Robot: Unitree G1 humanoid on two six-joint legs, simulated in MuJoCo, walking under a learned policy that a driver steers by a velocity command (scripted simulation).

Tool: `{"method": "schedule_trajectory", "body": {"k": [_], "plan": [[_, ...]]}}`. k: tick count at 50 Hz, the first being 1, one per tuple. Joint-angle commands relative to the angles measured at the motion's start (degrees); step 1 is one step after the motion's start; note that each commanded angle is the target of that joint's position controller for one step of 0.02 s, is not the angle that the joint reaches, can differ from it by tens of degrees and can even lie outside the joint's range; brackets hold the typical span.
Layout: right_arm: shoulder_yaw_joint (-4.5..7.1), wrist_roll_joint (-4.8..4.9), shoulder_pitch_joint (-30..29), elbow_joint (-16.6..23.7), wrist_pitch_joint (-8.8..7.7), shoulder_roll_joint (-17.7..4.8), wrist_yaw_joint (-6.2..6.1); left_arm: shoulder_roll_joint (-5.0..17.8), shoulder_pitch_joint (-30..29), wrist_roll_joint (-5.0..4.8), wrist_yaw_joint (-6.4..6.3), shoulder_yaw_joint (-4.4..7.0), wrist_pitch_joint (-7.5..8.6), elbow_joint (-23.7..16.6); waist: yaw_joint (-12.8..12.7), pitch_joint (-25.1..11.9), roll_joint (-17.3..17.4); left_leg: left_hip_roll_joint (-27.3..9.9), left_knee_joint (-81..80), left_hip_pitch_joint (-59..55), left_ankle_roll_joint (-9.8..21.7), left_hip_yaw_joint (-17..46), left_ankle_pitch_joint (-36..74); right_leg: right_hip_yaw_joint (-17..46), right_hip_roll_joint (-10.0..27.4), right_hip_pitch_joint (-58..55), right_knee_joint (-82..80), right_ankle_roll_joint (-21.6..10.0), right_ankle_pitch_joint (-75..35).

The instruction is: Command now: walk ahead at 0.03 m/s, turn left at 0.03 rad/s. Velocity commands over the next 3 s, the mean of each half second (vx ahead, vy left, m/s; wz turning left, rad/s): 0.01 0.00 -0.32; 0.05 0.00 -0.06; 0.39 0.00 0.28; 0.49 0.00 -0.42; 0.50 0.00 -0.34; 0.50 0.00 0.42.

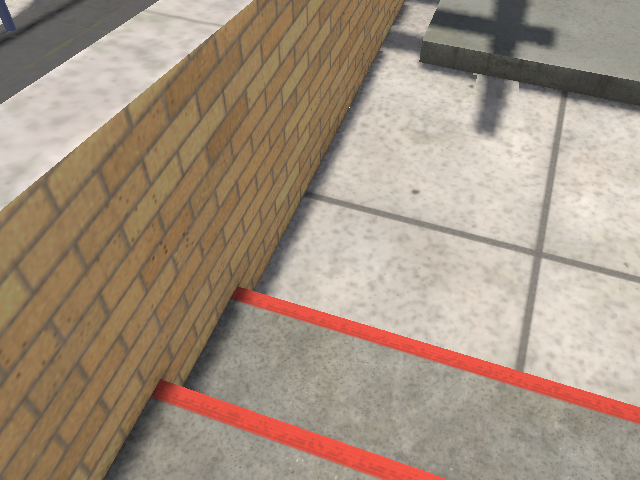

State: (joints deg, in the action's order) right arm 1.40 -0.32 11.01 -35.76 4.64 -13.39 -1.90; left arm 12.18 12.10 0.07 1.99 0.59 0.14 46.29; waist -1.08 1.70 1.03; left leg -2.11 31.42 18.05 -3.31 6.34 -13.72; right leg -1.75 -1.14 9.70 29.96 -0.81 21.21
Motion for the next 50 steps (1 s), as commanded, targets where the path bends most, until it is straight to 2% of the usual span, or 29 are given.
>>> {"method": "schedule_trajectory", "body": {"k": [1, 2, 3, 5, 7, 11, 12, 14, 15, 16, 18, 21, 22, 23, 24, 25, 26, 27, 28, 29, 30, 32, 36, 40, 42, 44, 45, 47, 50], "plan": [[2.55, 0.07, -0.1, 3.1, -0.36, -7.7, 0.23, 8.2, 2.6, 0.22, 0.78, 1.40, 1.07, -2.5, 1.3, -8.0, 3.5, -2.3, -0.5, -16.5, 6.0, 2.0, 27.1, 4.9, 4.1, 5.0, -5.4, -1.0, -22.3], [2.20, -0.31, 0.3, 2.1, -0.37, -6.4, 0.25, 7.5, 1.0, -0.21, 0.70, 1.34, 0.67, -2.9, 1.8, -7.2, 2.2, -2.1, -1.3, -16.6, 5.3, 1.7, 25.8, 4.6, 3.6, 5.8, -5.4, -0.7, -20.9], [2.32, -0.35, -0.2, 2.0, -0.43, -6.9, 0.08, 7.5, 0.1, -0.49, 0.51, 1.38, 0.11, -3.4, 1.8, -6.1, 1.4, -1.8, -1.5, -16.1, 4.8, 1.0, 25.5, 5.0, 3.4, 6.1, -5.3, -1.0, -22.2], [2.85, -0.18, -1.5, 2.3, -0.75, -8.5, -0.62, 9.4, -0.4, -0.74, 0.10, 2.16, -0.76, -5.4, 1.3, -5.9, 0.6, -1.4, -0.3, -14.3, 4.8, -0.5, 24.9, 6.1, 3.4, 5.7, -3.8, -1.8, -25.6], [3.01, -0.02, -1.4, 2.6, -0.87, -8.1, -1.14, 10.4, -0.5, -1.45, -0.69, 2.87, -1.55, -7.0, 1.6, -6.5, 0.5, -1.3, 0.9, -12.9, 5.1, -2.2, 23.5, 7.7, 3.3, 5.8, -1.5, -2.6, -27.1], [3.81, 0.23, 0.1, 2.4, -0.87, -8.1, -1.63, 9.0, -0.7, -1.41, -1.98, 3.24, -3.04, -10.8, 1.9, -6.8, 1.2, -3.3, 2.0, -11.7, 7.2, -2.9, 19.5, 8.8, 1.8, 11.4, 4.3, -2.3, -20.7], [4.20, 0.14, 1.1, 2.3, -1.08, -8.9, -1.57, 8.6, -0.8, -1.24, -2.11, 3.29, -3.42, -11.7, 2.0, -6.8, 2.2, -5.1, 1.0, -11.7, 8.8, -1.5, 18.6, 8.2, 0.7, 13.7, 7.1, -1.6, -17.9], [4.71, -0.39, 3.1, 1.6, -1.90, -10.5, -0.83, 8.2, -0.5, -0.94, -2.21, 3.63, -4.17, -13.3, 2.0, -7.6, 7.6, -12.7, -3.4, -11.1, 14.3, 5.0, 20.5, 5.3, -1.5, 17.5, 15.6, 0.4, -6.4], [4.56, -0.27, 0.6, 2.1, -2.49, -10.4, -0.57, 7.8, 0.3, -0.89, -2.13, 3.90, -4.64, -13.7, 1.1, -8.2, 11.4, -17.6, -5.1, -9.2, 17.7, 8.7, 23.9, 3.7, -1.8, 18.0, 22.5, 1.3, 10.0], [4.54, -0.19, -0.2, 2.4, -3.08, -11.0, -0.32, 8.7, 0.1, -0.84, -1.87, 4.38, -4.87, -14.4, 1.3, -7.6, 10.9, -20.3, -6.3, -7.5, 19.6, 10.3, 25.0, 4.0, -0.3, 19.9, 29.1, 1.8, 17.8], [4.95, 0.14, -3.1, 2.0, -3.59, -12.7, 0.17, 7.9, 0.6, -1.21, -1.32, 4.43, -5.36, -15.0, -0.4, -6.6, 8.1, -19.3, -5.8, -3.3, 16.9, 5.8, 23.2, 3.6, 2.3, 18.4, 28.2, 1.2, 16.0], [5.00, 1.60, -8.1, 2.1, -2.95, -13.0, -0.11, 7.6, 5.0, -1.58, -1.02, 4.88, -5.68, -13.6, -3.1, -8.0, 9.1, -15.6, -0.3, 3.9, 10.6, -3.1, 15.2, -0.4, 0.7, 6.4, 15.2, -1.4, 1.4], [4.61, 2.03, -8.5, 1.9, -2.51, -11.1, -0.46, 7.6, 8.0, -1.40, -0.82, 5.15, -5.34, -12.2, -4.1, -7.5, 5.9, -12.8, 6.8, 8.2, 8.4, -7.1, 8.7, -0.5, -1.5, 0.8, 8.9, -2.7, -5.0], [4.02, 1.61, -5.2, 1.9, -1.97, -7.7, -0.66, 11.6, 10.3, -1.06, -0.95, 6.42, -4.72, -12.0, -3.1, -5.0, -7.2, -6.5, 23.6, 18.9, 3.8, -13.1, -9.3, 13.0, 3.3, -5.6, -1.6, -6.3, -18.7], [3.07, -0.23, -7.1, 4.9, -2.02, -5.6, -0.66, 17.8, 7.7, -0.75, -1.13, 6.67, -3.40, -15.4, -0.1, -3.2, -21.0, 0.7, 38.7, 31.7, 0.6, -7.4, -26.7, 38.1, 16.9, -5.6, -5.9, -12.7, -43.4], [3.43, 0.95, -8.4, 5.7, -2.64, -7.8, -1.16, 19.7, 6.4, 1.74, -0.26, 6.82, -2.01, -16.4, -2.3, -8.5, -18.2, 2.1, 44.0, 29.8, 1.1, 1.1, -27.1, 44.4, 21.7, -1.5, -11.4, -20.1, -32.7], [4.57, 1.57, -8.3, 4.5, -2.70, -10.9, -1.90, 17.6, 3.4, 1.87, -0.01, 6.11, -1.41, -16.6, -0.5, -3.6, -11.6, 2.1, 47.7, 30.7, 1.1, 2.1, -22.3, 39.8, 18.9, 1.1, -10.4, -20.4, -24.2], [5.32, 0.70, -7.1, 3.3, -2.30, -11.8, -2.38, 15.5, 1.0, 0.19, -0.69, 5.44, -1.57, -16.5, 1.1, -1.9, -7.8, 1.4, 48.4, 32.5, 1.1, 1.9, -16.4, 35.2, 16.3, 1.3, -8.7, -17.3, -20.2], [5.41, -0.20, -5.6, 1.8, -1.75, -11.3, -2.70, 13.7, -1.3, -1.12, -1.47, 4.67, -1.94, -17.1, 2.1, -2.3, -6.1, 0.3, 48.3, 31.4, 0.6, 2.2, -11.7, 31.8, 14.4, 2.0, -6.7, -14.8, -22.1], [5.45, -0.72, -4.2, 1.3, -1.51, -10.9, -2.43, 12.9, -2.7, -1.56, -2.21, 4.18, -2.29, -17.5, 2.9, -3.6, -5.4, 0.3, 48.1, 29.3, -0.1, 2.1, -8.1, 29.0, 12.5, 2.9, -5.6, -13.5, -25.1], [5.11, -0.66, -3.8, 1.2, -1.53, -9.6, -1.91, 12.3, -2.6, -1.32, -2.81, 3.88, -2.58, -17.9, 2.9, -4.7, -5.2, 0.8, 48.8, 27.8, -0.6, 1.4, -5.4, 27.5, 11.2, 2.9, -5.1, -12.8, -27.5], [4.12, -0.19, -1.9, -0.1, -1.41, -7.5, -0.94, 8.4, -2.2, -0.73, -3.59, 2.36, -2.35, -17.0, 3.1, -7.2, -4.1, 0.3, 46.5, 25.1, -1.0, 1.2, -1.2, 22.8, 10.5, 1.1, -4.0, -11.9, -32.5], [2.06, 0.35, 1.6, -3.1, -1.34, -2.9, 0.53, 3.3, 1.5, -0.30, -3.65, 0.90, -1.93, -12.0, 2.3, -9.6, -5.0, -1.3, 33.2, 15.6, -1.7, 1.4, 0.9, 15.3, 8.5, -0.8, -2.8, -9.6, -38.3], [2.25, 1.70, -1.5, -2.2, -1.42, -4.8, 1.13, 5.1, 0.3, 0.75, -3.28, 1.94, -2.14, -10.9, 0.1, -5.6, -7.8, -0.9, 21.5, 9.2, -1.9, 0.8, -6.6, 15.5, 10.3, 1.2, -5.0, -9.8, -35.0], [2.62, 2.09, -2.2, -1.1, -1.47, -6.4, 0.87, 6.8, -1.6, 0.57, -3.34, 2.65, -2.46, -11.7, -0.3, -4.3, -8.9, -0.3, 19.9, 8.3, -1.8, -0.4, -10.7, 16.9, 11.9, 0.8, -5.0, -10.8, -37.0], [2.38, 2.35, -0.1, -1.5, -1.29, -5.8, 0.59, 6.5, -1.6, 0.35, -3.30, 2.73, -2.62, -11.9, -0.7, -4.9, -8.4, -0.6, 17.3, 6.9, -1.1, -1.3, -12.5, 18.8, 12.9, 0.1, -7.4, -12.4, -23.1], [2.26, 2.38, -0.5, -1.3, -1.11, -5.5, 0.53, 6.8, -1.1, 0.01, -3.16, 2.93, -2.68, -11.9, -1.4, -2.5, -8.6, -0.2, 14.0, 8.0, -0.2, -2.5, -15.0, 19.7, 12.7, 0.2, -9.3, -13.1, -11.1], [2.49, 2.54, -1.9, -1.0, -1.92, -6.3, 0.85, 9.6, 1.7, -1.00, -3.03, 4.17, -2.68, -11.2, -3.2, 1.3, -8.1, 1.0, 11.1, 11.4, 2.8, -4.3, -17.5, 25.3, 14.4, -1.5, -13.1, -15.0, 8.6], [2.63, 2.56, 0.7, -2.5, -3.80, -5.0, 2.21, 10.1, 2.7, -2.03, -3.18, 4.97, -1.92, -10.5, -2.0, 2.1, -6.9, 1.0, 5.8, 10.4, 7.3, -5.0, -16.5, 26.2, 16.4, -3.0, -13.6, -15.2, 12.0]]}}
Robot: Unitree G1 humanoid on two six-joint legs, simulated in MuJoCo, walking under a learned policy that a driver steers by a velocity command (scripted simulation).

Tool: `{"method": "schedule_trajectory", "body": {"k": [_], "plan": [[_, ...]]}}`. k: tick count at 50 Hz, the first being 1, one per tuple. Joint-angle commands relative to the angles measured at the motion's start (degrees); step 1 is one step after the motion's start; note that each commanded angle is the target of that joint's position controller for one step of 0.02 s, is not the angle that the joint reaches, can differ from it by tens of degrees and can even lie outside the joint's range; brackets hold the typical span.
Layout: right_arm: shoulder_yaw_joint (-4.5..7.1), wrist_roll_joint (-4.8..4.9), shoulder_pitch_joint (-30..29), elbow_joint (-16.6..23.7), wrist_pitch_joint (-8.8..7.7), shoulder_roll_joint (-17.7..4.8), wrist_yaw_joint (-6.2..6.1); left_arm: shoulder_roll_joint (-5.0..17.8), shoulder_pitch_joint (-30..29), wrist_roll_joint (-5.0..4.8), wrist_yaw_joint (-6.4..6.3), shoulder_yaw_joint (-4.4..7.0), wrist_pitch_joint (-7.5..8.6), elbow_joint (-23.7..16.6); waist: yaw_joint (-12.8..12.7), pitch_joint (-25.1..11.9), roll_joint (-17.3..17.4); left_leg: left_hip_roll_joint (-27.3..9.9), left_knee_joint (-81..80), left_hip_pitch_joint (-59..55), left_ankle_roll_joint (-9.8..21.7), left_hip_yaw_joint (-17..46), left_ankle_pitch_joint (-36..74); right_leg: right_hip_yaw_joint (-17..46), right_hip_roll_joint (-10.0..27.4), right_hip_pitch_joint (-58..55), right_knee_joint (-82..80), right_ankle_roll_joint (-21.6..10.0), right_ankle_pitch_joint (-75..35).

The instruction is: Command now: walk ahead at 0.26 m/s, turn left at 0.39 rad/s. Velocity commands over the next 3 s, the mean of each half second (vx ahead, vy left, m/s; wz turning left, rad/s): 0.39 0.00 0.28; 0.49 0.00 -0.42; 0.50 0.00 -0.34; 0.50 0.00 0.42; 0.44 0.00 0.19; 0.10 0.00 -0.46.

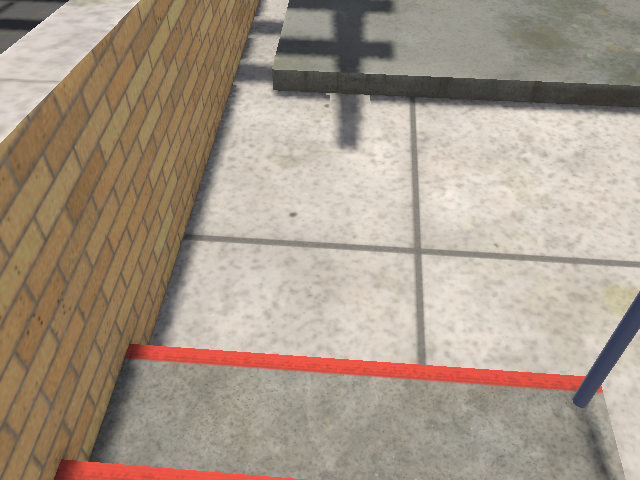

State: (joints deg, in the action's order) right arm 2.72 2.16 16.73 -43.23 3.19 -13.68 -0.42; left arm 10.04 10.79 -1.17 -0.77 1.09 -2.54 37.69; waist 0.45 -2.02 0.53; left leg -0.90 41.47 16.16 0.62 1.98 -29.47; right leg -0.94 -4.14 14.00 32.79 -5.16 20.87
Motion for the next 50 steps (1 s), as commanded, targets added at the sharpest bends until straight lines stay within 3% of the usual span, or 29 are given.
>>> {"method": "schedule_trajectory", "body": {"k": [1, 3, 4, 5, 8, 13, 15, 18, 22, 25, 27, 28, 29, 30, 31, 32, 33, 34, 36, 37, 39, 41, 43, 45, 46, 47, 48, 49, 50], "plan": [[1.38, 0.01, -2.8, 3.8, -2.90, -4.0, 1.19, 11.9, 2.6, -1.08, -0.34, 4.53, 0.98, -2.1, -2.0, 5.2, -6.0, 0.0, -8.0, 8.6, 5.0, -1.4, 1.4, 23.2, 19.1, -5.9, -15.4, -10.0, 9.6], [2.20, -0.40, 8.2, -0.8, -3.66, -4.5, 1.62, 10.4, -4.0, -1.33, -0.18, 4.45, 1.25, -3.8, 3.8, 1.8, -3.8, 0.5, -16.0, -9.5, 8.6, -0.6, 8.1, 13.4, 14.7, 5.0, -6.1, -5.5, -0.3], [4.19, -0.42, 15.7, -2.8, -4.17, -10.0, 1.53, 6.7, -8.8, -0.60, 0.17, 3.50, 2.16, -6.6, 5.8, -0.7, 7.5, -8.2, -20.5, -18.2, 14.0, 17.6, 3.4, 1.4, 5.4, 16.3, 10.9, 0.3, -2.1], [5.02, -0.05, 16.7, -1.4, -5.08, -13.7, 1.85, 8.0, -10.9, 0.31, 0.47, 3.84, 3.92, -9.1, 6.1, 1.3, 13.4, -17.5, -26.4, -26.3, 20.7, 39.4, 5.7, -0.1, -1.9, 33.8, 24.9, 3.9, 12.7], [3.13, 0.22, 10.6, 1.4, -6.21, -9.1, 0.30, 9.9, -6.5, 0.04, 1.85, 4.44, 7.01, -6.8, 2.3, 4.3, 3.2, -13.9, -23.5, -28.1, 18.2, 28.3, 22.5, 5.8, 4.1, 41.7, 29.8, 5.2, 4.3], [2.12, -1.63, 10.1, 1.6, -5.00, -9.4, -2.24, 9.3, -6.3, 2.70, 3.25, 3.90, 7.67, -5.6, 1.4, 1.7, 4.4, -9.0, -19.3, -14.4, 13.8, 17.5, 43.2, 2.8, 4.3, 29.9, 25.9, 7.0, -16.4], [2.22, -1.26, 14.6, -1.1, -6.07, -10.1, -3.57, 11.8, -11.2, 1.46, 3.75, 4.65, 8.12, -6.2, 3.6, 3.4, 5.9, -8.9, -18.0, -19.7, 11.1, 17.0, 31.3, 6.0, 5.8, 36.6, 16.5, 6.1, -25.9], [0.76, -0.78, 13.2, -2.9, -6.00, -7.0, -4.40, 6.4, -15.3, 3.21, 5.28, 2.73, 8.86, -7.2, 4.9, 7.4, 5.0, -2.7, -15.1, -0.3, 8.2, 8.7, 16.3, 2.9, 3.2, 18.3, -1.2, 4.7, -50.8], [0.22, -0.33, 13.3, -4.5, -5.84, -7.2, -3.55, 7.4, -15.9, 1.31, 6.46, 2.93, 7.98, -8.7, 5.6, 8.6, 5.1, -3.2, -7.1, 1.9, 8.2, 9.7, 17.7, 3.5, 3.7, 14.8, -2.6, 3.3, -47.8], [0.26, -0.21, 15.2, -6.3, -4.63, -7.0, -4.63, 6.5, -15.4, 0.28, 5.87, 2.60, 7.40, -7.3, 6.7, 8.9, 2.1, -4.0, 2.7, -6.4, 7.3, 9.2, 23.9, 4.3, 5.1, 16.7, -8.0, 4.6, -44.4], [0.58, -1.70, 11.7, -6.0, -4.76, -9.5, -3.90, 10.6, 0.7, 0.16, 4.93, 4.57, 7.13, -2.3, -1.1, 3.2, 3.6, -4.7, 20.1, -8.7, 7.0, 8.3, 46.6, 2.4, 3.4, 4.8, -8.2, 2.3, -35.4], [0.52, -2.17, 8.5, -6.4, -6.20, -8.8, -2.32, 11.8, 13.7, -0.14, 4.49, 5.68, 7.49, 1.9, -9.1, -2.2, 0.4, -1.6, 37.9, -0.3, 5.4, 5.8, 49.6, 3.5, 4.9, -13.6, -13.1, -0.6, -44.4], [-0.14, -3.10, 11.9, -5.7, -7.62, -4.4, -0.86, 14.8, 26.6, 0.77, 4.23, 5.47, 6.95, 7.9, -9.3, -8.0, -14.2, 4.9, 71.1, 21.6, 1.3, 0.1, -1.9, 9.8, 13.2, -38.1, -1.3, -6.2, -67.2], [-1.45, -0.82, 23.2, -5.2, -9.57, -4.4, 0.31, 16.1, 25.2, 1.98, 4.40, 4.73, 6.92, 7.5, -4.3, -20.7, -20.1, 3.9, 81.9, 36.1, -0.7, 7.7, -19.9, 23.1, 20.5, -55.4, 13.9, -13.4, -76.5], [-1.11, -0.20, 18.8, -2.7, -10.79, -7.8, 0.89, 14.9, 24.8, 0.86, 4.40, 5.25, 5.92, 7.7, -6.8, -23.1, -13.3, 1.0, 76.8, 41.8, -2.3, 7.5, -15.3, 29.2, 22.6, -53.9, 6.6, -17.4, -66.9], [-1.27, 1.32, 12.0, 2.3, -10.95, -7.5, 0.10, 19.0, 20.9, -0.59, 3.93, 6.78, 5.25, 8.6, -5.7, -21.9, -9.9, 0.1, 72.2, 47.8, -2.9, 5.6, -9.1, 40.2, 25.5, -48.6, -3.8, -21.6, -29.8], [-0.50, 0.02, 3.1, 3.8, -10.24, -9.0, -1.88, 14.4, 11.4, -0.45, 3.10, 5.13, 4.68, 5.4, -4.0, -10.1, 5.1, -1.3, 67.1, 44.4, -3.4, 2.5, -1.3, 42.7, 23.7, -28.7, -13.6, -18.3, -14.3], [-0.75, 0.04, 2.2, 4.9, -9.53, -9.1, -2.70, 15.7, 6.2, 1.73, 2.85, 4.73, 5.66, 4.0, -0.3, -5.5, 3.1, -3.4, 61.7, 40.3, -2.6, 6.0, 3.0, 47.9, 26.6, -15.6, -14.0, -20.5, -10.9], [0.14, -2.44, 1.8, 4.9, -8.81, -8.9, -3.34, 11.7, 1.6, 1.41, 2.67, 3.49, 8.15, 4.0, 3.9, 2.5, 0.6, -6.6, 41.4, 32.5, -1.3, 9.3, 9.9, 37.3, 19.2, 2.7, -12.9, -15.8, -20.6], [0.11, -3.81, -2.7, 8.0, -9.13, -8.0, -3.56, 10.8, 0.0, 0.05, 1.64, 2.99, 8.02, 3.8, 4.5, 6.5, 0.6, -6.4, 22.2, 22.8, -2.7, 5.8, 15.8, 25.2, 10.9, 15.0, -16.4, -12.0, -21.1], [-1.09, -5.31, -7.2, 9.7, -10.04, -2.8, -2.70, 11.3, 2.1, 0.34, -0.89, 2.99, 7.06, 5.0, 2.0, 2.8, -6.0, -1.6, 6.0, 6.5, -4.1, 0.0, 29.7, 16.8, 4.3, 20.6, -15.4, -10.2, -34.2], [-0.12, -3.22, 6.4, 3.7, -9.65, -3.7, -0.78, 13.0, 3.4, 2.34, -1.04, 3.97, 5.89, 5.2, 5.3, -6.4, -8.0, 1.3, 16.3, -5.1, -4.9, -0.8, 42.1, 15.8, 6.3, 18.7, -9.0, -10.9, -43.6], [0.45, -3.41, 4.9, 5.0, -9.17, -4.7, 0.08, 10.1, 2.4, -0.92, -0.69, 3.51, 4.51, 2.5, 4.3, -5.0, -1.7, 0.9, 15.1, 1.0, -3.5, 0.6, 32.0, 20.8, 6.8, 13.1, -3.5, -10.4, -39.4], [1.08, -3.34, 7.4, 5.9, -9.68, -4.7, 0.78, 10.0, 0.3, -0.76, -0.10, 3.36, 3.69, 0.2, 7.9, -4.2, -2.1, 2.6, 7.7, -5.3, -1.0, -0.3, 23.6, 22.8, 5.2, 13.4, 6.1, -8.3, -41.8], [2.17, -3.40, 16.5, 3.8, -10.33, -6.2, 1.24, 10.3, -3.4, -0.39, 0.17, 3.41, 3.98, -1.4, 13.9, -6.1, -1.6, 2.6, 0.9, -16.1, 0.5, 0.2, 24.6, 21.8, 2.5, 17.2, 18.0, -5.9, -43.2], [3.03, -2.86, 23.2, 2.0, -10.45, -9.0, 1.26, 6.8, -2.7, 0.06, 0.06, 2.71, 4.38, -2.0, 15.9, -6.3, 5.5, -3.9, -8.1, -20.4, 4.7, 8.5, 27.8, 18.5, -4.4, 20.5, 37.7, -2.7, -21.1], [2.84, -3.30, 14.1, 4.1, -10.49, -12.1, 1.82, 1.7, 15.3, -0.29, 0.13, 1.61, 5.05, -1.3, 0.9, -6.6, 24.2, -19.4, -15.7, -19.7, 15.7, 35.1, 42.8, 18.1, -9.3, 28.4, 48.3, -1.5, 12.8], [2.95, -0.95, 9.5, 4.9, -10.87, -11.5, 2.04, 4.9, 15.4, -1.23, -0.03, 1.87, 5.71, -0.6, -1.3, 1.2, 18.3, -24.6, -16.2, -16.0, 19.4, 41.3, 46.2, 17.2, -5.1, 38.6, 52.9, -0.2, 15.1], [2.60, -0.50, 8.4, 4.5, -11.26, -9.0, 2.51, 8.8, 8.8, -1.95, -0.96, 2.74, 4.76, -1.1, 0.4, 4.1, 6.4, -23.7, -15.7, -12.3, 18.7, 37.9, 34.8, 17.0, -1.4, 41.8, 51.5, 0.2, 10.4]]}}
Over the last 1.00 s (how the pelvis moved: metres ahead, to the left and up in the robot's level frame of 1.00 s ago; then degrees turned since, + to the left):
0.00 -0.01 0.00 -14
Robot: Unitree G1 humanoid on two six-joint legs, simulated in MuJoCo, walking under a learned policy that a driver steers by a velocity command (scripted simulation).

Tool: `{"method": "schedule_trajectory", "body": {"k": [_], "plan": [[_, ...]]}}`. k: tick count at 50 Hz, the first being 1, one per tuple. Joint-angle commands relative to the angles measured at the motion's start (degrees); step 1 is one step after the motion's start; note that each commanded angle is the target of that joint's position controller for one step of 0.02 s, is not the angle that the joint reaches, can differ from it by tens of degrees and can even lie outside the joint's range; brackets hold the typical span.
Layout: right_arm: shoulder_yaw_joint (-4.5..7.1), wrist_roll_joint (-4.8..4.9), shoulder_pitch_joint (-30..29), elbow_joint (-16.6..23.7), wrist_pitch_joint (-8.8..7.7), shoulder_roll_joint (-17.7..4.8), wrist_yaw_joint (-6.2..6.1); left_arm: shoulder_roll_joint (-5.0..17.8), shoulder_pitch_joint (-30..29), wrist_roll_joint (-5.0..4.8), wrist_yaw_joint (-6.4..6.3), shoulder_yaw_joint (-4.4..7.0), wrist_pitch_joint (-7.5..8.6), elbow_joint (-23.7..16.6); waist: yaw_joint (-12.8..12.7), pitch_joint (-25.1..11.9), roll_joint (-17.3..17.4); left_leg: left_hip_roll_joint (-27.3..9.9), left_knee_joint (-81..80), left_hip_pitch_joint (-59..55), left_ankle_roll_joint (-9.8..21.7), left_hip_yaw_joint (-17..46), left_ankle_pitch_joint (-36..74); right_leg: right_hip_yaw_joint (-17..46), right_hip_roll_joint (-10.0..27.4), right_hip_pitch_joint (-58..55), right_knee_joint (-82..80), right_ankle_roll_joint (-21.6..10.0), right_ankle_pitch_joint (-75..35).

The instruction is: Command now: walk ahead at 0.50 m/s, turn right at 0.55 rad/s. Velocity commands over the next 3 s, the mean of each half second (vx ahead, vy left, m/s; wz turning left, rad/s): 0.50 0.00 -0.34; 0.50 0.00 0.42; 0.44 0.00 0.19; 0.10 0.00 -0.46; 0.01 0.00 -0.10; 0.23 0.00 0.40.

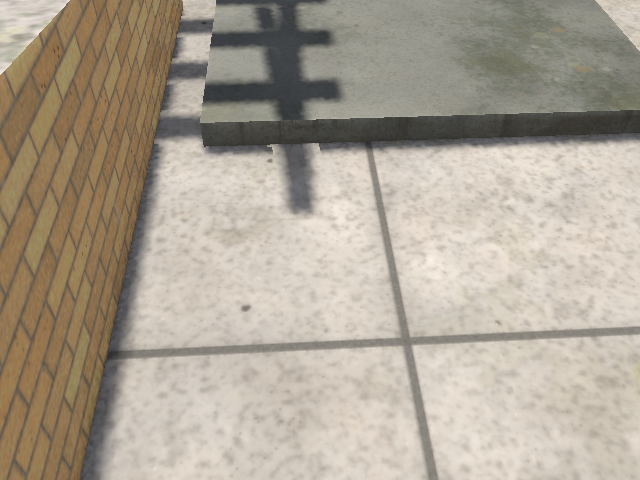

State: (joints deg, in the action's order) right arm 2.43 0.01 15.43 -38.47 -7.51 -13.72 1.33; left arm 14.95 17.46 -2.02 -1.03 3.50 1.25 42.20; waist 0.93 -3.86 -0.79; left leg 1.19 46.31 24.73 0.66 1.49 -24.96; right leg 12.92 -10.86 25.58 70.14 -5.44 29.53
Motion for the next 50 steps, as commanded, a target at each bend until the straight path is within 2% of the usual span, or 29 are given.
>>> {"method": "schedule_trajectory", "body": {"k": [1, 2, 4, 5, 6, 8, 9, 11, 13, 17, 19, 20, 21, 22, 23, 24, 25, 27, 29, 31, 33, 35, 37, 39, 41, 43, 45, 48, 50], "plan": [[2.72, 1.26, 7.7, -0.6, -0.22, -7.6, 1.07, 5.0, -1.5, -0.70, -1.42, 0.51, -0.20, -6.0, -0.2, 7.5, -1.1, -23.6, -20.4, -14.8, 16.7, 33.1, 22.6, 2.0, 8.3, 28.3, 9.6, 0.9, -2.3], [2.18, 1.08, 4.5, -0.2, 0.18, -6.8, 0.87, 5.9, -3.2, 0.33, -1.51, 0.90, -1.29, -7.1, -1.2, 8.3, -0.8, -21.9, -21.7, -9.7, 14.7, 28.0, 20.1, 1.5, 10.3, 25.8, 5.0, 1.9, -6.1], [2.55, -0.83, 3.6, -1.6, 0.50, -8.6, -0.20, 3.6, -3.1, 1.49, 0.21, 0.54, -2.77, -6.8, -1.9, 6.6, 2.0, -19.3, -21.5, -3.2, 13.3, 20.4, 16.3, -1.5, 11.8, 18.9, 2.7, 2.6, -19.9], [2.52, -0.72, 4.1, -2.4, 0.49, -9.0, -0.67, 3.1, -3.6, 1.80, 0.65, 0.44, -2.89, -7.2, -1.9, 6.1, 2.7, -18.4, -22.9, -2.6, 12.4, 17.3, 17.0, -2.7, 11.7, 18.1, 2.1, 2.4, -23.8], [2.24, -0.05, 3.8, -2.3, 0.12, -7.3, -1.60, 5.5, -7.3, 0.52, 1.37, 1.55, -2.58, -8.1, -2.0, 7.6, 3.1, -15.2, -19.7, -5.4, 8.8, 12.8, 7.7, 1.0, 12.5, 22.1, -5.4, 2.1, -32.1], [2.22, -0.40, 8.0, -3.6, -0.20, -7.8, -2.46, 4.3, -11.9, 1.16, 2.33, 1.43, -1.90, -8.9, 1.4, 5.8, 6.4, -15.1, -18.4, -11.5, 7.8, 9.8, 9.1, -0.7, 11.5, 24.9, -11.8, 1.8, -40.4], [1.99, -0.11, 7.4, -3.6, 0.30, -6.9, -3.03, 4.5, -13.9, 1.73, 3.13, 1.24, -1.72, -10.1, 1.2, 6.9, 5.3, -12.8, -17.2, -6.2, 6.9, 4.4, 5.7, -2.5, 10.8, 19.4, -21.6, 2.4, -47.1], [2.13, 0.31, 9.9, -5.2, 1.34, -7.2, -3.14, 1.0, -18.3, 1.56, 4.33, 0.41, -1.20, -10.7, 3.7, 5.9, 4.7, -11.4, -15.9, -1.2, 4.6, -1.4, 3.5, -9.3, 8.6, 5.5, -32.2, 2.9, -56.7], [2.22, 0.83, 10.9, -6.1, 1.81, -7.6, -2.96, 0.7, -18.7, 0.33, 4.77, 0.38, -1.54, -10.4, 4.4, 7.3, 6.7, -12.3, -12.7, -0.6, 4.0, -2.8, 1.6, -9.9, 8.7, 1.2, -34.2, 2.9, -57.4], [2.34, 1.38, 15.3, -8.4, 4.70, -7.9, -3.72, 0.9, -19.1, -0.35, 5.36, 0.12, -0.40, -8.5, 6.0, 10.8, 4.9, -14.7, -0.8, -14.8, 4.0, 3.6, 4.3, -7.3, 14.0, 7.3, -48.1, 1.4, -46.5], [2.46, 1.70, 16.8, -10.3, 5.86, -7.8, -3.69, 1.9, -7.7, 0.89, 5.17, 1.25, 0.96, -3.0, 0.8, 6.2, 3.1, -12.6, 12.4, -11.3, 4.4, 3.4, 10.5, -10.7, 14.0, -10.0, -53.7, -0.2, -46.5], [2.50, 1.48, 17.6, -11.0, 5.39, -7.4, -3.43, 4.5, 1.4, 1.92, 4.90, 2.50, 1.26, 0.2, -3.8, 1.4, 0.3, -9.3, 25.6, -2.8, 3.5, 2.0, 9.6, -10.6, 14.6, -26.4, -51.1, -2.2, -51.4], [2.37, 1.31, 18.2, -11.0, 4.31, -4.8, -2.98, 6.4, 8.1, 3.51, 4.69, 2.71, 1.63, 2.5, -6.8, -5.0, -8.8, -2.4, 51.6, 13.7, 0.7, 1.5, -20.7, -4.7, 21.8, -43.9, -39.9, -5.5, -70.9], [1.94, 2.65, 23.0, -9.2, 2.33, -6.5, -1.57, 7.5, 7.8, 2.81, 4.61, 2.52, 2.15, 0.0, -5.6, -12.4, -13.8, -3.8, 50.8, 21.7, 1.2, 10.8, -15.7, -3.3, 28.5, -51.9, -27.9, -7.6, -76.6], [1.88, 4.75, 18.7, -6.9, 1.00, -6.3, -1.45, 10.7, 8.5, 2.12, 4.09, 4.26, 1.82, 1.0, -8.1, -17.0, -16.8, -2.9, 48.2, 27.3, 0.2, 13.8, -7.3, 6.4, 35.4, -50.9, -34.4, -13.2, -54.0], [1.97, 4.89, 14.7, -5.3, 0.45, -7.0, -2.36, 12.5, 7.3, 2.23, 3.53, 4.90, 1.47, 2.7, -5.7, -14.7, -13.0, -4.8, 46.9, 30.6, -0.1, 11.0, -0.2, 14.4, 37.0, -43.7, -42.6, -14.2, -28.7], [2.78, 3.44, 11.1, -5.8, 1.32, -9.5, -4.34, 6.3, 0.8, 2.46, 3.12, 2.86, 1.89, 1.3, -4.2, -9.3, -3.3, -6.0, 46.2, 28.0, -0.2, 8.2, 5.9, 15.4, 34.9, -33.6, -49.7, -12.2, -19.5], [2.49, 0.65, 11.6, -6.3, 3.88, -5.0, -5.20, 1.8, -5.9, 2.51, 3.30, 1.08, 3.37, 2.5, 1.5, 0.4, -2.1, -8.3, 32.3, 20.0, -3.1, 8.9, 11.9, 7.2, 32.0, -15.9, -50.2, -11.9, -36.5], [2.79, 0.96, 8.8, -6.1, 4.29, -4.1, -4.59, 1.6, -5.1, 2.82, 2.71, 1.27, 4.58, 4.5, 1.4, 3.5, -3.3, -10.1, 21.8, 16.7, -3.0, 10.2, 11.9, 1.0, 28.6, -11.8, -52.4, -8.8, -37.4], [2.63, 0.55, 3.8, -3.8, 4.29, -3.4, -3.56, 3.2, -2.9, 2.60, 1.62, 1.88, 4.88, 6.2, 0.3, 3.5, -2.8, -10.1, 14.0, 18.8, -2.0, 10.7, 15.6, -2.1, 28.8, -14.9, -52.7, -8.1, -45.7], [2.74, 0.50, 6.7, -5.1, 4.77, -3.4, -2.16, 6.2, -1.0, 3.79, 1.08, 2.86, 4.70, 7.7, 0.9, -0.1, -1.3, -8.3, 17.6, 16.9, -0.5, 7.8, 22.4, -5.9, 28.5, -17.5, -49.0, -8.8, -53.4], [2.87, 0.59, 4.5, -4.6, 5.34, -3.1, -1.43, 4.4, -0.3, 2.50, 1.03, 2.27, 4.63, 8.4, 0.3, 2.1, -1.0, -7.6, 19.7, 21.6, 1.0, 8.8, 23.3, -7.6, 28.9, -19.5, -49.5, -8.4, -51.6], [3.46, 1.56, -3.3, -2.2, 5.03, -4.3, -0.69, 0.7, 3.6, 1.36, 0.54, 1.49, 4.47, 10.6, -2.2, 6.3, -2.8, -6.8, 12.1, 30.2, 2.7, 11.5, 31.6, -10.1, 26.7, -26.3, -48.7, -4.3, -37.6], [3.22, 1.35, -9.2, 0.3, 4.48, -3.3, 0.39, 1.2, 9.1, 1.94, -0.29, 1.34, 4.27, 12.8, -4.5, 8.3, -3.5, -5.6, 9.1, 36.4, 3.5, 11.4, 32.7, -10.3, 28.0, -32.3, -47.1, -2.8, -35.6], [2.94, 0.13, -14.1, 3.0, 3.85, -3.1, 2.04, 2.8, 4.4, 2.47, -1.67, 1.23, 3.97, 10.8, -4.1, 11.0, -1.4, -4.4, -7.0, 22.9, 2.8, 5.3, 49.4, -18.7, 23.6, -20.2, -46.0, -0.7, -27.8], [1.74, 0.62, -17.0, 3.4, 3.78, -0.1, 3.26, 3.1, 5.4, 2.01, -2.08, 0.92, 3.59, 11.0, -6.2, 9.1, -1.1, -3.0, -14.2, 9.9, 1.4, 1.5, 57.9, -21.8, 23.0, -14.5, -42.9, 0.4, -18.0], [1.29, 1.91, -18.3, 4.0, 4.57, 0.0, 4.18, 4.8, 6.8, 1.79, -1.94, 1.30, 3.05, 11.1, -7.5, 11.7, -1.2, -3.4, -17.4, 11.2, 1.4, 1.4, 54.2, -21.6, 25.0, -17.9, -38.5, 1.0, -17.5], [1.36, 1.16, -18.1, 3.0, 4.92, -1.4, 4.71, 5.7, 9.0, 1.29, -1.95, 1.32, 1.76, 10.8, -8.2, 13.3, 0.0, -5.0, -24.5, 12.9, 2.6, 0.7, 48.8, -20.7, 27.4, -26.0, -28.6, 2.4, -25.0], [2.87, 0.84, -7.2, -1.8, 4.93, -4.4, 3.78, 6.8, 9.5, 1.37, -1.60, 1.29, 1.34, 11.6, -2.9, 5.9, -1.0, -2.4, -23.3, -3.6, 4.4, -3.9, 46.5, -21.8, 27.1, -23.9, -10.3, 2.2, -38.6]]}}
Over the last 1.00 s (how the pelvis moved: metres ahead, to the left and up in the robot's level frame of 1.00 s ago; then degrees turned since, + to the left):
0.50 0.06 -0.18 -8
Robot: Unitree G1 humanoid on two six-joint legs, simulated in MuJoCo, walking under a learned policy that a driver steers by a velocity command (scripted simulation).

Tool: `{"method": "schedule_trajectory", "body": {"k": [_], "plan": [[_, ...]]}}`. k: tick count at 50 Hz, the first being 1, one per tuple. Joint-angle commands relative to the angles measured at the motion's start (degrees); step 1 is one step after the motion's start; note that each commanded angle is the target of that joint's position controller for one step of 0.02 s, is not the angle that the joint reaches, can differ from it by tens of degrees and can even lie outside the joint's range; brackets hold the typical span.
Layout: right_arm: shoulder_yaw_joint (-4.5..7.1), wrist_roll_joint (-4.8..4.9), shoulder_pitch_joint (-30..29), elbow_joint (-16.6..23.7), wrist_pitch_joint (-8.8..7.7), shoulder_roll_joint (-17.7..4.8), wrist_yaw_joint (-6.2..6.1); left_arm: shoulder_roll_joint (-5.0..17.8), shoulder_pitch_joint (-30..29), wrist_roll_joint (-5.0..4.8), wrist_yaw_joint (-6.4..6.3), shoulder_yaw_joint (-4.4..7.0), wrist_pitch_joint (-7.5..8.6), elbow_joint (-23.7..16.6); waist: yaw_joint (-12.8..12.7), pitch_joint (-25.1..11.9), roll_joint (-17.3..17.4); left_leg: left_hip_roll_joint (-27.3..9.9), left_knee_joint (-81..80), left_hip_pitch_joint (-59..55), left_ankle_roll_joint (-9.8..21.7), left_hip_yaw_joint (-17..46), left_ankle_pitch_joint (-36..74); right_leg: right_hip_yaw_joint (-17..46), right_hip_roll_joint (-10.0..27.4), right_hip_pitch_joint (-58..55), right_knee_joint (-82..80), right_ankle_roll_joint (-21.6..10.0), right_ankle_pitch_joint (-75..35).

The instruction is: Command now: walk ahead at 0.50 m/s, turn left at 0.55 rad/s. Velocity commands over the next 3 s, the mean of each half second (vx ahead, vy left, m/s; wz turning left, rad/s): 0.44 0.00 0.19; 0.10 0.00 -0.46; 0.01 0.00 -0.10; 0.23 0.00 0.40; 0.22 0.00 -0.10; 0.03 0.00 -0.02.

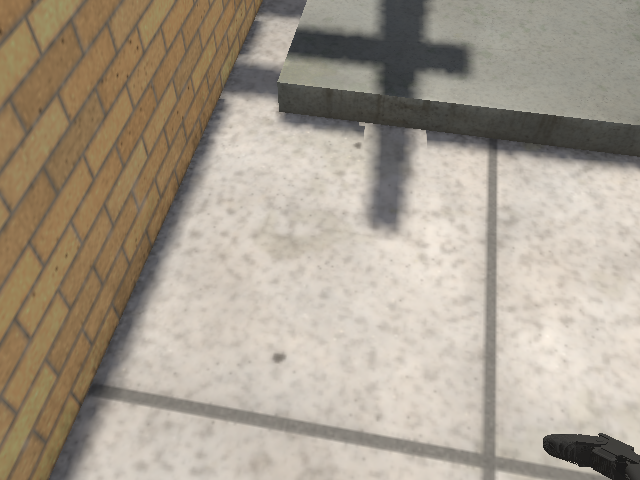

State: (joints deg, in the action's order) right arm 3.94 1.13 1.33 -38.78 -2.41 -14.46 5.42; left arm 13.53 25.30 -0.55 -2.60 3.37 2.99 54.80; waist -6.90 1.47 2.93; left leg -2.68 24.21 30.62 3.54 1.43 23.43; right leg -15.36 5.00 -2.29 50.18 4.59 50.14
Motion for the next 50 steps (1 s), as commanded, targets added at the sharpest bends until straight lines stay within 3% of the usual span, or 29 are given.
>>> {"method": "schedule_trajectory", "body": {"k": [1, 2, 3, 4, 5, 6, 7, 8, 9, 10, 12, 14, 16, 20, 22, 23, 24, 25, 26, 27, 28, 29, 31, 36, 41, 46, 48, 49, 50], "plan": [[3.09, -0.40, 18.7, -5.6, -0.04, -6.9, -1.31, 9.2, -0.8, -0.22, 0.46, 1.41, -0.05, -1.3, 12.1, -5.0, -3.7, 3.5, -2.7, -27.6, 3.7, -6.7, 0.6, 4.9, 8.8, 12.4, 25.0, -5.9, -61.7], [4.34, -0.84, 24.7, -8.2, 0.25, -11.7, -2.46, 6.5, 0.5, 0.13, 0.74, 1.47, 0.81, -1.0, 14.9, -7.0, 8.0, -1.9, 2.3, -47.5, 8.7, 0.9, 14.0, 4.7, 0.6, 33.3, 52.0, -1.5, -22.4], [3.74, -1.90, 25.9, -7.5, -0.48, -16.9, -2.47, 3.5, 9.6, 0.88, 2.26, -0.48, 3.03, -4.3, 10.3, -22.7, 17.9, -11.4, 23.8, -73.1, 18.0, 16.0, 31.2, 16.5, -0.8, 54.1, 70.3, 0.1, 1.5], [3.64, -0.23, 29.5, -6.8, 0.74, -14.6, -2.43, 9.0, 5.5, -0.26, 3.17, 0.18, 4.62, -6.2, 15.0, -34.1, 9.6, -14.1, 19.8, -74.9, 23.0, 22.0, 20.0, 22.1, 0.7, 54.9, 68.0, 0.6, 0.8], [4.45, 0.38, 33.7, -9.8, 1.55, -17.7, -3.19, 6.5, -3.4, -2.70, 3.25, -0.93, 5.33, -13.5, 14.6, -32.9, 8.3, -17.7, 4.3, -72.5, 24.4, 35.7, -18.7, 21.7, -1.9, 63.6, 61.2, 0.5, -4.6], [3.22, 0.34, 26.8, -8.9, 1.52, -12.8, -3.87, 6.1, -11.1, -2.54, 1.16, -0.76, 4.46, -13.5, 13.1, -22.8, -5.5, -16.4, -4.3, -59.3, 19.5, 38.3, -36.0, 18.3, 0.2, 65.5, 56.6, 0.2, -11.8], [2.65, -0.96, 18.6, -5.1, 0.22, -12.7, -4.07, 7.2, -10.1, -3.18, 0.35, -0.72, 3.77, -13.8, 9.3, -16.8, -5.1, -19.8, -5.1, -46.1, 20.7, 44.7, -38.4, 21.3, 1.3, 62.9, 53.1, -0.7, -19.1], [2.16, -1.34, 13.4, -3.8, -1.08, -11.4, -3.87, 7.0, -8.1, -0.67, -0.30, -0.76, 2.55, -12.8, 6.5, -12.6, -8.4, -19.4, -4.2, -34.3, 20.3, 44.8, -34.2, 22.4, 2.8, 58.3, 52.2, -0.7, -17.2], [0.97, -0.82, 8.5, -3.2, -2.40, -7.7, -3.77, 8.4, -4.9, -0.43, -0.11, 0.29, 2.04, -10.9, 2.7, -8.1, -8.7, -16.8, -4.1, -21.4, 17.1, 35.0, -28.4, 25.4, 5.2, 51.8, 36.8, -2.2, -28.0], [0.74, -1.03, 5.8, -3.3, -2.37, -7.9, -4.42, 7.1, -5.9, 1.09, -0.05, 0.25, 1.30, -10.5, 1.7, -2.4, -6.5, -11.6, -6.7, -8.6, 14.7, 25.5, -23.5, 23.2, 5.3, 43.7, 26.3, -0.5, -32.0], [0.38, -1.22, 7.7, -4.9, -2.20, -7.3, -5.94, 5.2, -10.5, 2.65, 0.27, -0.01, 1.98, -12.4, 3.5, -1.1, -1.1, -5.4, -7.0, -3.3, 12.7, 14.4, -12.2, 19.8, 4.0, 35.8, 11.0, 1.1, -42.0], [0.37, -1.04, 11.2, -6.4, -2.32, -7.1, -6.72, 3.0, -13.5, 1.11, 1.25, -0.79, 2.27, -12.7, 5.8, -3.2, 2.2, -2.4, -7.8, -3.6, 10.7, 8.1, -13.5, 17.9, 1.2, 27.0, -2.3, 0.6, -54.9], [0.54, -0.67, 13.9, -8.0, -2.65, -7.9, -6.60, 3.4, -16.7, -0.32, 1.75, -0.84, 1.92, -13.0, 8.1, -2.3, 2.6, -5.0, -9.8, -9.7, 9.8, 9.0, -19.5, 17.7, -0.1, 27.2, -8.5, -0.2, -59.4], [0.37, -0.66, 15.9, -10.6, -1.84, -7.2, -6.56, 5.0, -21.9, 0.77, 3.29, -0.33, 2.11, -15.6, 9.9, 2.5, 1.4, -7.9, -4.8, -21.9, 6.5, 8.4, -9.0, 16.9, -2.7, 33.2, -15.9, -5.0, -52.2], [0.79, -0.37, 14.2, -10.8, -1.18, -8.6, -6.98, 6.4, -17.8, 0.83, 4.09, 0.49, 2.45, -15.4, 6.8, -0.4, 2.3, -7.5, 2.6, -25.0, 4.2, 6.5, 1.4, 15.9, -5.2, 27.8, -18.9, -7.9, -49.3], [0.77, -0.58, 13.1, -10.3, -0.63, -8.6, -7.28, 8.6, -11.8, 1.16, 4.38, 1.64, 2.55, -13.5, 3.9, -3.9, 0.8, -4.5, 10.9, -25.2, 2.5, 4.2, 4.8, 14.7, -7.1, 20.7, -20.9, -9.3, -54.2], [0.46, -1.85, 14.6, -8.8, -0.47, -7.5, -7.42, 13.0, -5.0, 1.38, 4.45, 2.88, 2.57, -12.8, 2.5, -9.4, -5.4, 0.0, 25.7, -17.0, -0.6, 1.1, -5.7, 23.5, -0.8, 6.9, -19.7, -12.9, -77.6], [-1.11, -2.45, 20.8, -8.3, -1.13, -2.4, -6.97, 15.9, -3.3, 1.93, 4.62, 3.14, 2.25, -13.0, 5.4, -17.5, -19.9, 9.6, 49.3, 0.5, -5.5, -1.3, -51.0, 45.2, 14.3, -10.0, -22.1, -24.2, -91.2], [-0.72, -2.23, 20.8, -8.8, -1.40, -6.2, -6.19, 11.8, -2.7, 1.17, 4.84, 2.18, 1.76, -13.8, 3.7, -23.0, -15.6, 8.3, 53.7, 5.1, -5.4, 6.2, -58.6, 53.1, 15.3, -12.7, -25.7, -25.4, -82.4], [-0.02, -1.06, 15.4, -7.1, -0.93, -8.1, -6.12, 10.8, -7.7, 0.73, 4.39, 2.08, 1.20, -15.4, 3.7, -16.4, -11.3, 6.0, 54.5, 8.6, -5.5, 6.3, -55.9, 47.7, 12.7, -6.6, -26.2, -23.2, -71.9], [0.18, -1.07, 11.2, -6.3, -0.10, -8.0, -6.61, 9.6, -11.0, 0.30, 3.98, 1.77, 0.35, -16.3, 4.1, -11.7, -5.4, 4.1, 51.2, 8.7, -5.4, 5.1, -52.8, 42.7, 9.7, 0.7, -28.0, -20.6, -64.9], [0.41, -1.41, 9.3, -5.5, 0.77, -7.8, -7.21, 9.7, -13.0, 0.11, 3.60, 1.76, -0.26, -16.9, 5.3, -8.4, -3.5, 2.8, 46.4, 7.4, -5.6, 4.6, -50.5, 41.0, 8.5, 7.4, -29.7, -19.3, -60.7], [0.75, -1.56, 10.0, -5.0, 2.22, -7.0, -7.51, 10.0, -15.4, 0.63, 3.36, 1.99, -1.06, -18.2, 7.9, -7.0, -7.3, 2.4, 36.7, 0.8, -5.5, 4.0, -47.0, 38.3, 4.1, 15.5, -32.3, -16.7, -52.7], [0.84, -1.89, 7.7, -4.3, 2.40, -6.1, -8.14, 12.3, -13.8, 0.10, 1.14, 3.20, -2.17, -19.6, 6.9, -9.3, -8.9, 3.9, 25.3, -0.9, -7.1, 5.7, -41.8, 39.9, 3.1, 16.1, -33.4, -16.7, -43.9], [1.08, -1.47, 3.3, -2.3, 1.71, -6.5, -7.90, 12.3, -13.1, -0.13, -0.17, 3.30, -3.92, -20.3, 5.5, -6.7, -10.3, 4.5, 19.3, -1.1, -7.9, 6.9, -39.2, 43.2, 1.2, 17.3, -34.0, -15.7, -32.5], [1.06, -0.74, 2.5, -1.3, -0.05, -7.0, -7.41, 12.1, -12.5, -0.06, -0.25, 3.59, -4.97, -21.2, 5.2, -6.9, -11.3, 5.6, 12.8, -4.9, -7.1, 7.1, -42.1, 46.8, 0.9, 13.0, -30.3, -16.0, -45.6], [1.22, -0.54, 5.1, -1.9, -0.56, -7.3, -6.78, 11.8, -13.9, -0.42, -0.20, 3.48, -5.35, -21.9, 6.8, -7.8, -11.2, 5.4, 5.5, -9.7, -6.2, 6.2, -39.4, 47.1, 0.2, 11.9, -27.7, -15.1, -52.0], [1.40, -0.66, 7.2, -2.6, -0.73, -7.5, -6.45, 11.3, -14.7, -0.81, -0.18, 3.24, -5.53, -22.2, 8.2, -8.2, -10.6, 4.6, -1.5, -14.6, -5.4, 5.1, -33.1, 46.0, -1.1, 12.8, -25.8, -13.7, -52.9], [1.90, -1.19, 8.1, -2.8, -0.65, -9.1, -6.42, 9.9, -13.4, -0.79, -0.14, 2.72, -5.57, -22.2, 7.7, -9.0, -8.1, 0.2, -4.4, -21.1, -3.9, 7.4, -26.9, 43.7, -3.5, 16.2, -22.7, -11.5, -47.5]]}}
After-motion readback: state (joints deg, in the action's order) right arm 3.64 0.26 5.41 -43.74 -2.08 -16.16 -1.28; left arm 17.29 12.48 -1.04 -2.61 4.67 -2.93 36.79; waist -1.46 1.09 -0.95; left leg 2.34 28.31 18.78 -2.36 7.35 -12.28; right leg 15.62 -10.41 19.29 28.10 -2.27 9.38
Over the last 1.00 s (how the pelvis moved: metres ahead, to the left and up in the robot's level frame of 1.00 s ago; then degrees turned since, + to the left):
0.54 -0.05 -0.22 6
